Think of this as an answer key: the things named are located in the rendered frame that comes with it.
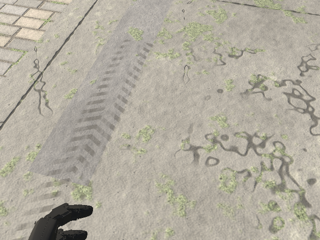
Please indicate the left robot hand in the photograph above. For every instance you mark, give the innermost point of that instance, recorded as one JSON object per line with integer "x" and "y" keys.
{"x": 47, "y": 228}

